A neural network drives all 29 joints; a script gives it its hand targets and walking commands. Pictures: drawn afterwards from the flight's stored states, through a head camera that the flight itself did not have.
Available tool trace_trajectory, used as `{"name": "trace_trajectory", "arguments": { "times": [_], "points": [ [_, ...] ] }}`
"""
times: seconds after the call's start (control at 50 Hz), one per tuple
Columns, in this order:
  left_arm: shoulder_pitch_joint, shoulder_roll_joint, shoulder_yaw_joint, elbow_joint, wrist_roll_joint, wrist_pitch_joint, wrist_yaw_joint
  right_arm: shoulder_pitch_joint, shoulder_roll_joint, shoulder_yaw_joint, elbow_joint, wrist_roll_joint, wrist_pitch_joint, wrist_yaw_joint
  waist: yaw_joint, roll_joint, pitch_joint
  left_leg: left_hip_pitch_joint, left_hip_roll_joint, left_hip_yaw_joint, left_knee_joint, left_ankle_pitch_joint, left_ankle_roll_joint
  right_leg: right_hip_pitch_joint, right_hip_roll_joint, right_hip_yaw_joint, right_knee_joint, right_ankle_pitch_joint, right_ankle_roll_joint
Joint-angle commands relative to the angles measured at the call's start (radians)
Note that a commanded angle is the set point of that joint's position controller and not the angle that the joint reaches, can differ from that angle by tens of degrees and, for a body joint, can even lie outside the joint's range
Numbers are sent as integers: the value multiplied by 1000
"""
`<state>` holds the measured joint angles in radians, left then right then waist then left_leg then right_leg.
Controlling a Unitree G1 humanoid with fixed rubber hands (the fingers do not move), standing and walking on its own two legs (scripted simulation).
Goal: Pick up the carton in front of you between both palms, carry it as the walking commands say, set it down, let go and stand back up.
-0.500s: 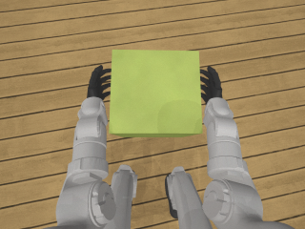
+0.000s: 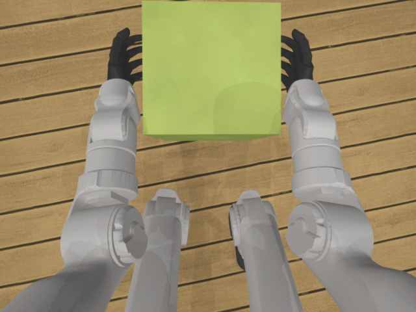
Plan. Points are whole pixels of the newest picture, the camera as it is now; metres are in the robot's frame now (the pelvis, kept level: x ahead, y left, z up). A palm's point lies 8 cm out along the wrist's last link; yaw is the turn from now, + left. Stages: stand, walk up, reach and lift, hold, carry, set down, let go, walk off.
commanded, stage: set down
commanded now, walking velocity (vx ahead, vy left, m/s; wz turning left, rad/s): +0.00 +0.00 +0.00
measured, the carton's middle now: (209, 88) +0.51 +0.01 -0.19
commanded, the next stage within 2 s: none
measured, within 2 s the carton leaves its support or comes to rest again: rests again in 0.94 s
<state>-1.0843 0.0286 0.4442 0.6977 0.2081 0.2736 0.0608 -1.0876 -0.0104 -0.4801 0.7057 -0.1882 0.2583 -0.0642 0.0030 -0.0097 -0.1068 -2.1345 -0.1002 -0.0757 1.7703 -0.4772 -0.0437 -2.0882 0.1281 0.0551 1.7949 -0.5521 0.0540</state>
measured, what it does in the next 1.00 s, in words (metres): lowers itself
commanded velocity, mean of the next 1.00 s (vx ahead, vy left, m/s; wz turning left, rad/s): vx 0.00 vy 0.00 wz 0.00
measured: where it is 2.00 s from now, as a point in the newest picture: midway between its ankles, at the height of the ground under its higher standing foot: (205, 244)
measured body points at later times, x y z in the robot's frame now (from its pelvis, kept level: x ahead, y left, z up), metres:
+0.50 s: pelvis +0.00 +0.00 -0.09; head +0.36 +0.00 +0.18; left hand +0.54 +0.17 -0.25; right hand +0.54 -0.14 -0.25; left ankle +0.11 +0.12 -0.45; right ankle +0.09 -0.12 -0.45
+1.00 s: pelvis +0.00 +0.00 -0.11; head +0.35 +0.00 +0.16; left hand +0.53 +0.17 -0.28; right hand +0.53 -0.14 -0.28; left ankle +0.11 +0.12 -0.45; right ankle +0.09 -0.12 -0.45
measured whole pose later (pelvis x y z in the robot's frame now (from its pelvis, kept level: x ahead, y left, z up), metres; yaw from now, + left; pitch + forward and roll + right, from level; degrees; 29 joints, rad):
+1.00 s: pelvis +0.00 +0.00 -0.11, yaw -1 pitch +38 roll +0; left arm -1.33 0.20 0.33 0.99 0.05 0.16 0.08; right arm -1.34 -0.17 -0.32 0.99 -0.04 0.16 -0.12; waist 0.02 -0.01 0.28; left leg -2.26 -0.08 -0.04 2.19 -0.58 -0.05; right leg -2.23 0.15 0.03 2.21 -0.64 0.05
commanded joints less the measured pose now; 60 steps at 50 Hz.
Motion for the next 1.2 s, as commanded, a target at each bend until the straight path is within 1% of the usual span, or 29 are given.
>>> {"name": "trace_trajectory", "arguments": {
  "times": [0.0, 0.16, 0.3, 0.34, 0.36, 0.4, 0.46, 0.5, 0.6, 0.7, 0.86, 1.0, 1.02, 1.18],
  "points": [
    [-596, -875, -474, 44, -106, -21, -213, -604, 882, 488, 58, 106, -10, 222, 6, 26, -1008, 646, -50, 134, -81, 248, -2, 412, 51, -122, -128, 233, -8],
    [-682, -810, -474, 64, -137, -39, -217, -693, 828, 507, 76, 140, -29, 203, 13, 16, -996, 561, -40, 148, 33, 248, 0, 380, 44, -129, -18, 244, -6],
    [-760, -760, -506, 79, -194, -60, -216, -769, 782, 548, 85, 193, -50, 193, 16, 14, -976, 530, -28, 153, 140, 270, 2, 364, 33, -132, 87, 267, -8],
    [-785, -759, -533, 64, -220, -68, -213, -794, 780, 574, 67, 218, -57, 190, 16, 13, -1010, 550, -25, 155, 170, 296, 3, 377, 31, -132, 117, 290, -8],
    [-812, -767, -552, 33, -239, -71, -214, -803, 781, 589, 55, 231, -59, 189, 26, 4, -1023, 523, -26, 156, 180, 297, 2, 395, 27, -127, 129, 295, -12],
    [-823, -769, -568, 22, -267, -76, -218, -827, 804, 626, 30, 250, -63, 184, 28, -41, -1020, 524, -25, 149, 201, 330, 7, 398, 30, -132, 151, 332, -6],
    [-787, -782, -571, 48, -269, -81, -220, -811, 828, 648, 29, 267, -70, 186, 37, -33, -981, 540, -27, 149, 226, 377, 12, 372, 34, -129, 171, 363, -7],
    [-755, -789, -560, 80, -261, -84, -223, -783, 827, 641, 57, 264, -74, 190, 41, -29, -932, 519, -28, 148, 236, 376, 14, 344, 36, -125, 178, 358, -10],
    [-731, -771, -515, 130, -238, -93, -234, -740, 806, 583, 123, 236, -82, 193, 33, -23, -809, 434, -28, 140, 249, 332, 18, 289, 37, -116, 188, 328, -21],
    [-761, -729, -488, 148, -232, -107, -234, -759, 766, 544, 149, 222, -96, 188, 30, -16, -733, 390, -25, 136, 260, 293, 22, 256, 37, -109, 200, 293, -29],
    [-793, -662, -451, 190, -226, -125, -228, -802, 701, 511, 186, 216, -113, 188, 36, -17, -626, 358, -21, 128, 275, 236, 31, 216, 35, -105, 219, 233, -36],
    [-794, -629, -429, 227, -221, -137, -228, -798, 669, 487, 226, 212, -125, 201, 34, -19, -553, 343, -18, 118, 292, 239, 38, 186, 33, -99, 239, 237, -37],
    [-777, -624, -421, 240, -214, -136, -228, -795, 659, 481, 236, 207, -125, 202, 38, -17, -533, 335, -19, 117, 292, 235, 40, 179, 32, -97, 241, 231, -37],
    [-726, -550, -346, 306, -163, -122, -239, -746, 577, 403, 306, 153, -111, 217, 33, -20, -388, 271, -15, 102, 283, 147, 49, 121, 26, -88, 235, 145, -49]
  ]
}}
